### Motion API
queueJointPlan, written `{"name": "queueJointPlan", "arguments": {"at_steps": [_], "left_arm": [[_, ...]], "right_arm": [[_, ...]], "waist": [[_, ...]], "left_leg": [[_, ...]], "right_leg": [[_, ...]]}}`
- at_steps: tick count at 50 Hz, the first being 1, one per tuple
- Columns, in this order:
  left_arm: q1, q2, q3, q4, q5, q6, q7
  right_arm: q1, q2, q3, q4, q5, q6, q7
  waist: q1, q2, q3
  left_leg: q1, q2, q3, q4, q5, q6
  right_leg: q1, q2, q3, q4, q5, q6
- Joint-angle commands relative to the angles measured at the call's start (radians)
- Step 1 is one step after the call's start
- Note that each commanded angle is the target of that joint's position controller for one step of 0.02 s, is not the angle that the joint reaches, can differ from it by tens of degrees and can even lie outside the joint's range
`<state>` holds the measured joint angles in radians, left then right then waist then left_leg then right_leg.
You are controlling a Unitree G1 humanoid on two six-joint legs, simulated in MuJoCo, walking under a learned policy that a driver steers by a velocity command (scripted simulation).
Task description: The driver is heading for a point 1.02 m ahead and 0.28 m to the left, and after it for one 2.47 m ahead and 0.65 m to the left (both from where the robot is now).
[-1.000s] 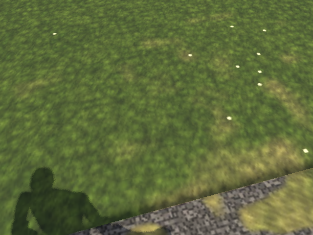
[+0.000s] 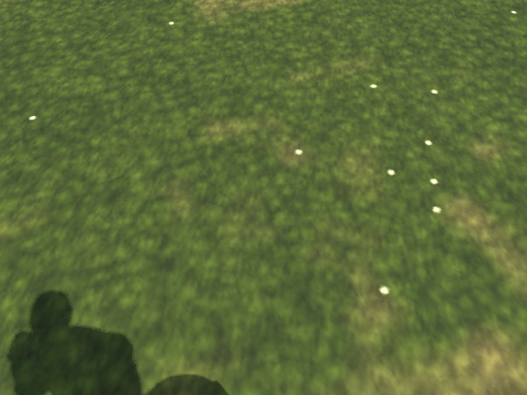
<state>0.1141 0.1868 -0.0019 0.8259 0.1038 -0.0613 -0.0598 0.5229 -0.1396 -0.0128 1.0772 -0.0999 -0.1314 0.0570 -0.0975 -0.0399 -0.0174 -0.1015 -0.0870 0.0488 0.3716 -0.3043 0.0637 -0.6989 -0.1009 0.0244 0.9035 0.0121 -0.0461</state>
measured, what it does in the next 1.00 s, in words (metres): goes down: right foot, then left foot 0.19 m lower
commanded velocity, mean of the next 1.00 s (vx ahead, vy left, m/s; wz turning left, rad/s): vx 0.11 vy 0.00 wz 0.00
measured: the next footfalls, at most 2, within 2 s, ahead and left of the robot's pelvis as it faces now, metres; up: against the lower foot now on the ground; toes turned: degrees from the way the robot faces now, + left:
right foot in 0.08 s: +0.13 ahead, -0.13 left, +0.00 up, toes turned -3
left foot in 0.54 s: +0.34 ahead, +0.15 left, -0.19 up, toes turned +4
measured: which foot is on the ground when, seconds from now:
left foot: down 0.00-0.08, up 0.10-0.52, down 0.54-1.00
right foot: up 0.00-0.06, down 0.08-0.54, up 0.56-0.80, down 0.82-0.88, up 0.90-0.98, down 1.00-1.00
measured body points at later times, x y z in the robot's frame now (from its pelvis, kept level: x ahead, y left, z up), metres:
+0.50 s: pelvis +0.20 +0.01 -0.12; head +0.22 +0.02 +0.33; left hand +0.12 +0.20 -0.27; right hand +0.37 -0.20 -0.24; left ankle +0.34 +0.14 -0.85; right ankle +0.09 -0.12 -0.74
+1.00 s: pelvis +0.30 +0.03 -0.19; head +0.29 +0.03 +0.26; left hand +0.42 +0.24 -0.32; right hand +0.29 -0.18 -0.35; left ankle +0.31 +0.14 -0.93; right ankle +0.37 -0.10 -0.92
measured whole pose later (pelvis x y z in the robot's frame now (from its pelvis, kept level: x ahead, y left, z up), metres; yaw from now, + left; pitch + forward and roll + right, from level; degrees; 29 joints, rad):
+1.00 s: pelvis +0.30 +0.03 -0.19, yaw +2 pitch -1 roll +1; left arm 0.13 0.11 0.03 0.94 0.00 -0.01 0.05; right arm 0.36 -0.11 0.02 1.08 -0.01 0.00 -0.03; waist -0.02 -0.03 -0.02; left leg -0.22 -0.01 0.06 0.47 -0.24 0.01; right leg -0.37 -0.05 0.02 0.59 -0.11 0.03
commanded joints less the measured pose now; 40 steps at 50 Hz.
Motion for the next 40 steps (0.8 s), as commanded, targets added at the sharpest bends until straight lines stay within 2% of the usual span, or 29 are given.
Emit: {"name": "queueJointPlan", "arguments": {"at_steps": [1, 3, 4, 5, 6, 7, 8, 9, 10, 12, 13, 15, 17, 18, 19, 20, 22, 24, 25, 26, 27, 28, 29, 30, 32, 34, 35, 37, 40], "left_arm": [[0.109, 0.125, 0.045, -0.041, -0.002, -0.006, 0.011], [0.345, 0.164, 0.081, 0.017, -0.028, -0.023, 0.026], [0.582, 0.205, 0.111, 0.092, -0.035, -0.04, 0.036], [0.565, 0.239, 0.094, 0.087, -0.043, -0.064, 0.053], [0.543, 0.218, 0.076, 0.06, -0.013, -0.08, 0.031], [0.405, 0.214, 0.086, 0.049, -0.022, -0.1, 0.019], [0.284, 0.161, 0.075, 0.037, -0.065, -0.1, 0.013], [0.217, 0.048, 0.036, 0.02, -0.084, -0.085, 0.018], [0.213, -0.03, 0.005, 0.024, -0.069, -0.071, 0.023], [0.16, 0.029, 0.013, 0.01, -0.029, -0.056, 0.031], [0.166, 0.078, 0.024, -0.013, -0.027, -0.064, 0.045], [0.335, 0.036, 0.008, 0.048, -0.046, -0.08, 0.09], [0.498, -0.005, -0.011, 0.093, -0.069, -0.079, 0.112], [0.493, 0.03, -0.011, 0.087, -0.063, -0.064, 0.103], [0.475, 0.075, -0.007, 0.095, -0.033, -0.054, 0.077], [0.427, 0.094, -0.008, 0.083, -0.032, -0.053, 0.054], [0.402, 0.073, -0.025, 0.074, -0.049, -0.068, 0.043], [0.464, 0.085, -0.026, 0.104, -0.074, -0.057, 0.064], [0.378, 0.16, 0.042, 0.094, -0.137, -0.017, 0.117], [0.441, 0.122, 0.033, 0.127, -0.131, 0.006, 0.13], [0.501, 0.056, 0.032, 0.156, -0.127, 0.009, 0.126], [0.556, -0.018, 0.016, 0.172, -0.139, 0.003, 0.105], [0.536, -0.003, 0.001, 0.128, -0.178, -0.003, 0.098], [0.467, 0.025, 0.003, 0.097, -0.187, -0.001, 0.096], [0.287, -0.009, -0.005, 0.037, -0.165, 0.039, 0.144], [0.294, -0.07, -0.023, 0.014, -0.165, 0.071, 0.175], [0.269, 0.011, 0.0, 0.032, -0.151, 0.072, 0.181], [0.229, 0.035, 0.026, 0.051, -0.127, 0.067, 0.187], [0.172, -0.036, 0.011, 0.032, -0.113, 0.053, 0.164]], "right_arm": [[-0.036, -0.149, -0.022, -0.07, 0.0, -0.016, -0.017], [-0.156, -0.218, -0.044, -0.12, 0.007, -0.022, -0.014], [-0.259, -0.272, -0.062, -0.16, 0.021, -0.031, 0.006], [-0.155, -0.085, -0.027, -0.162, 0.026, -0.033, 0.031], [-0.097, -0.04, -0.019, -0.199, 0.067, -0.025, 0.037], [-0.201, -0.098, -0.042, -0.252, 0.08, -0.008, 0.012], [-0.221, -0.154, -0.055, -0.277, 0.061, 0.015, -0.017], [-0.207, -0.136, -0.054, -0.267, 0.031, 0.042, -0.036], [-0.174, -0.057, -0.03, -0.235, 0.008, 0.055, -0.045], [0.0, -0.003, -0.007, -0.158, -0.011, 0.069, -0.001], [-0.006, -0.041, -0.018, -0.161, -0.019, 0.061, 0.014], [-0.224, -0.131, -0.038, -0.222, -0.021, 0.057, 0.014], [-0.409, -0.118, -0.02, -0.255, -0.002, 0.054, 0.004], [-0.432, -0.092, -0.01, -0.254, 0.01, 0.06, 0.003], [-0.434, -0.084, -0.004, -0.265, 0.014, 0.075, 0.004], [-0.41, -0.104, -0.007, -0.27, 0.016, 0.088, 0.003], [-0.445, -0.162, -0.022, -0.296, 0.02, 0.113, -0.01], [-0.497, -0.158, -0.014, -0.305, 0.022, 0.122, -0.022], [-0.476, -0.149, -0.04, -0.263, 0.22, 0.108, -0.006], [-0.268, -0.148, -0.042, -0.16, 0.205, 0.104, -0.003], [-0.073, -0.165, -0.06, -0.068, 0.171, 0.111, -0.009], [0.071, -0.267, -0.085, -0.008, 0.14, 0.118, -0.013], [0.026, -0.236, -0.062, -0.012, 0.122, 0.126, -0.014], [-0.076, -0.186, -0.042, -0.055, 0.113, 0.13, -0.014], [-0.247, -0.163, -0.013, -0.097, 0.088, 0.143, -0.042], [-0.32, -0.255, -0.025, -0.11, 0.076, 0.133, -0.077], [-0.323, -0.196, -0.017, -0.117, 0.088, 0.128, -0.077], [-0.272, -0.125, 0.008, -0.085, 0.075, 0.121, -0.085], [-0.206, -0.079, 0.019, -0.059, 0.073, 0.12, -0.119]], "waist": [[0.107, 0.083, 0.036], [0.234, 0.088, -0.012], [0.361, 0.001, -0.045], [0.262, -0.24, -0.197], [0.211, -0.122, -0.212], [0.181, -0.029, -0.046], [0.131, 0.002, -0.046], [0.095, 0.058, -0.058], [0.067, 0.072, -0.032], [-0.019, -0.038, 0.004], [0.002, -0.001, -0.004], [0.134, 0.005, -0.019], [0.236, 0.051, -0.007], [0.231, 0.028, 0.016], [0.206, -0.002, 0.041], [0.169, -0.018, 0.066], [0.168, 0.005, 0.099], [0.232, 0.016, 0.117], [0.2, -0.007, 0.127], [0.157, 0.049, 0.032], [0.108, 0.096, -0.056], [0.051, 0.294, -0.209], [0.054, 0.253, -0.343], [0.068, 0.17, -0.365], [0.108, 0.037, -0.263], [0.18, 0.152, -0.15], [0.158, 0.084, -0.06], [0.146, 0.113, -0.012], [0.142, 0.15, 0.004]], "left_leg": [[-0.134, 0.269, -0.134, 0.068, 0.639, 0.172], [-0.317, 0.21, -0.054, 0.325, 0.926, 0.112], [-0.482, 0.132, -0.031, 0.647, 0.824, 0.075], [-0.586, -0.008, -0.006, 1.064, -0.235, -0.012], [-0.698, -0.053, -0.215, 1.136, -0.406, 0.0], [-0.785, 0.001, -0.241, 1.174, -0.349, -0.02], [-0.84, 0.079, -0.205, 1.139, -0.294, -0.056], [-0.815, 0.136, -0.214, 1.055, -0.228, -0.086], [-0.696, 0.172, -0.198, 0.941, -0.15, -0.115], [-0.394, 0.147, -0.085, 0.878, 0.202, -0.115], [-0.363, 0.124, -0.033, 0.812, 0.357, -0.106], [-0.686, 0.203, -0.154, 0.573, 0.571, -0.094], [-0.806, 0.245, -0.17, 0.229, 0.721, -0.106], [-0.586, 0.193, -0.083, 0.121, 0.752, -0.109], [-0.407, 0.161, -0.049, 0.182, 0.825, -0.103], [-0.347, 0.169, -0.066, 0.229, 0.827, -0.099], [-0.367, 0.211, -0.111, 0.147, 0.768, -0.086], [-0.404, 0.234, -0.132, -0.063, 0.704, -0.076], [-0.281, 0.157, -0.104, -0.177, 0.737, -0.053], [-0.051, 0.124, 0.005, -0.197, 0.901, -0.056], [0.204, 0.185, -0.01, -0.122, 1.195, -0.031], [0.624, 0.385, -0.107, 0.159, 1.651, 0.084], [0.652, 0.477, -0.199, 0.275, 1.665, 0.172], [0.548, 0.473, -0.207, 0.248, 1.38, 0.205], [0.19, 0.495, -0.283, 0.054, 0.811, 0.229], [-0.056, 0.597, -0.393, -0.043, 0.601, 0.318], [-0.195, 0.468, -0.316, -0.072, 0.294, 0.254], [-0.266, 0.367, -0.244, -0.068, 0.292, 0.196], [-0.211, 0.329, -0.218, -0.033, 0.299, 0.175]], "right_leg": [[0.18, 0.034, -0.042, 0.062, -0.094, 0.006], [0.589, 0.116, -0.125, -0.01, -0.118, -0.016], [0.836, 0.145, -0.155, -0.118, -0.017, -0.048], [0.987, -0.115, 0.167, -0.317, 0.621, -0.285], [0.923, -0.276, 0.487, -0.399, 0.842, -0.439], [0.771, -0.315, 0.44, -0.396, 0.804, -0.433], [0.644, -0.33, 0.457, -0.375, 0.53, -0.402], [0.543, -0.285, 0.393, -0.353, 0.407, -0.348], [0.395, -0.206, 0.274, -0.345, 0.45, -0.275], [0.068, -0.05, 0.058, -0.344, 0.321, -0.189], [0.034, 0.006, -0.006, -0.345, 0.21, -0.177], [0.345, -0.06, 0.151, -0.213, -0.086, -0.168], [0.46, -0.07, 0.18, -0.086, -0.283, -0.151], [0.267, -0.037, 0.144, -0.109, -0.366, -0.15], [0.076, -0.053, 0.153, -0.146, -0.456, -0.159], [-0.012, -0.08, 0.195, -0.157, -0.53, -0.166], [0.05, -0.128, 0.271, -0.098, -0.575, -0.148], [0.231, -0.149, 0.339, -0.018, -0.585, -0.126], [0.232, -0.024, 0.19, 0.108, -0.32, -0.113], [0.199, 0.021, 0.082, 0.285, -0.236, -0.074], [0.08, 0.07, 0.014, 0.476, -0.44, -0.027], [-0.251, 0.15, -0.043, 0.931, -1.031, 0.074], [-0.337, 0.093, 0.049, 1.181, -1.09, 0.105], [-0.337, 0.057, 0.101, 1.158, -0.986, 0.109], [-0.259, 0.012, 0.04, 1.112, -0.837, 0.126], [-0.223, -0.018, 0.115, 1.065, -0.657, 0.165], [-0.159, -0.008, 0.096, 0.875, -0.504, 0.158], [-0.093, 0.022, 0.052, 0.799, -0.427, 0.149], [-0.075, -0.018, 0.066, 0.494, -0.29, 0.142]]}}
Keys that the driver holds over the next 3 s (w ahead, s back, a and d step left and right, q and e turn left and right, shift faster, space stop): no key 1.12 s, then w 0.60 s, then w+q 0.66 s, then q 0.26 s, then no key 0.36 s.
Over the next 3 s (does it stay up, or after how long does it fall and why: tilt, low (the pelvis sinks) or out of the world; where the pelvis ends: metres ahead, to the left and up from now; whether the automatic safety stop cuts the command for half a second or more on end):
stays up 1.10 0.18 -0.20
